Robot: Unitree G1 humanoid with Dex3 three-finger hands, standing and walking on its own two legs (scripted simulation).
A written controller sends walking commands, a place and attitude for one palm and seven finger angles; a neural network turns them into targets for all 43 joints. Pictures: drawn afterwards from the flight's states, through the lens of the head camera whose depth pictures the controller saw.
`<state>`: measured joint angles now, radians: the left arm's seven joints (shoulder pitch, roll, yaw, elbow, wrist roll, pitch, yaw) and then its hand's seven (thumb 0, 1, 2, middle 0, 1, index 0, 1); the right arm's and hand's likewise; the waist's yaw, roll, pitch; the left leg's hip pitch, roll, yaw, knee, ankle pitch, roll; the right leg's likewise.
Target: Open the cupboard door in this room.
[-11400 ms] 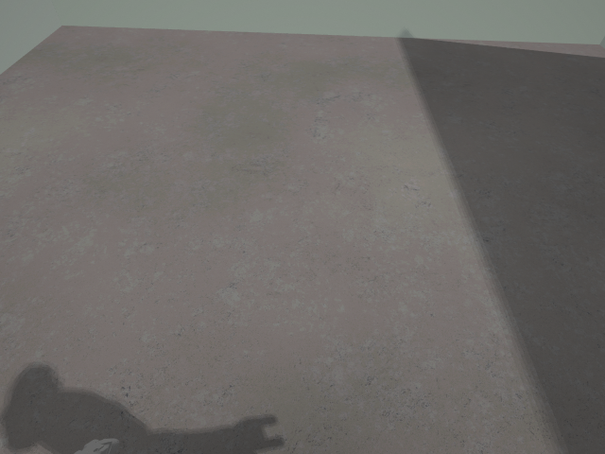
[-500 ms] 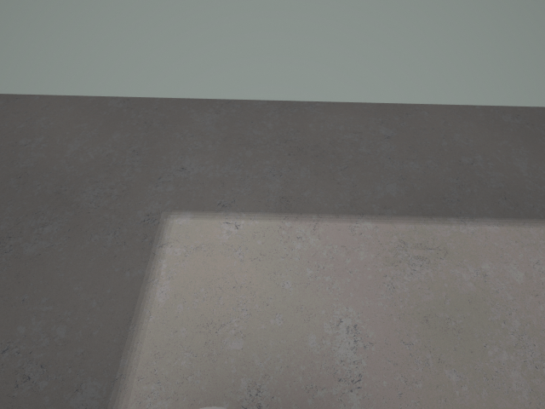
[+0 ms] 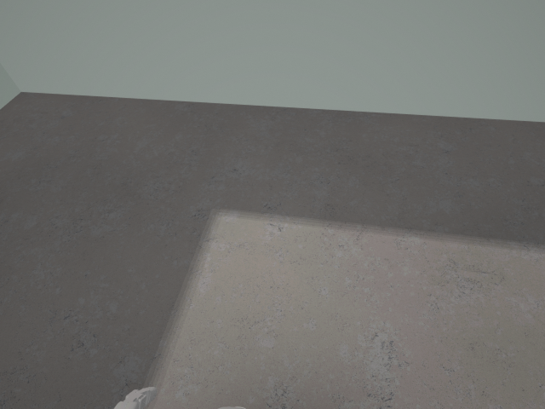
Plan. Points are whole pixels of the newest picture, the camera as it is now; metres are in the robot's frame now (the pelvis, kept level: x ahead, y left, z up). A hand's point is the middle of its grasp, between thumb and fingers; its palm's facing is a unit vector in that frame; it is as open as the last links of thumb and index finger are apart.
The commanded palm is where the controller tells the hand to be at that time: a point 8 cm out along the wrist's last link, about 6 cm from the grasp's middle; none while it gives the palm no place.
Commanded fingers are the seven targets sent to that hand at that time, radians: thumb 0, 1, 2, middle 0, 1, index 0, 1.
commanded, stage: turn or walk to find it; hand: left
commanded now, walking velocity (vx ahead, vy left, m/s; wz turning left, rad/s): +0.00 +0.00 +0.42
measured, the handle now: out of the picture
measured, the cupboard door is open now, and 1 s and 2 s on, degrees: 0 0 0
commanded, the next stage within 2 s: none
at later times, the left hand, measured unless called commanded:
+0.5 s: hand out of the picture -0.06 +0.24 -0.18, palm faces +0.28 -0.93 -0.24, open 7.4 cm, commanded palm none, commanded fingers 0.00 0.90 0.90 -0.20 -0.30 -0.20 -0.30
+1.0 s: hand out of the picture -0.02 +0.20 -0.14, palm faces +0.41 -0.87 -0.28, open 7.4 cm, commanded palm none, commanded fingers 0.00 0.90 0.90 -0.20 -0.30 -0.20 -0.30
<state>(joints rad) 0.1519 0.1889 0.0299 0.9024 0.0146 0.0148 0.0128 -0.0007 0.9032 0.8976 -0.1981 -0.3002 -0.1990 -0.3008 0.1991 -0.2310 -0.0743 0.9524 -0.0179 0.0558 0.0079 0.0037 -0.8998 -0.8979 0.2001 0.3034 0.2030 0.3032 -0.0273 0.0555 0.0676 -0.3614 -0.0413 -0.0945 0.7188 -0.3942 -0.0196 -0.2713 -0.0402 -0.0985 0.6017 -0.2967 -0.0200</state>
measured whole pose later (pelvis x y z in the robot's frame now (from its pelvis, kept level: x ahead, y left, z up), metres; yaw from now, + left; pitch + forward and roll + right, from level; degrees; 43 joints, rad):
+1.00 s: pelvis -0.04 -0.02 +0.01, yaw +25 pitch +0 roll +2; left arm 0.15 0.17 0.03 0.91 0.01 0.01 0.02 0.00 0.90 0.90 -0.20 -0.30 -0.20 -0.30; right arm 0.22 -0.23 -0.08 0.98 -0.02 0.07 0.01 0.00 -0.90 -0.90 0.20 0.30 0.20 0.30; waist -0.03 0.05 0.07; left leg -0.42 -0.06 -0.07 0.88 -0.45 -0.02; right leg -0.24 -0.05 -0.10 0.56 -0.31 -0.04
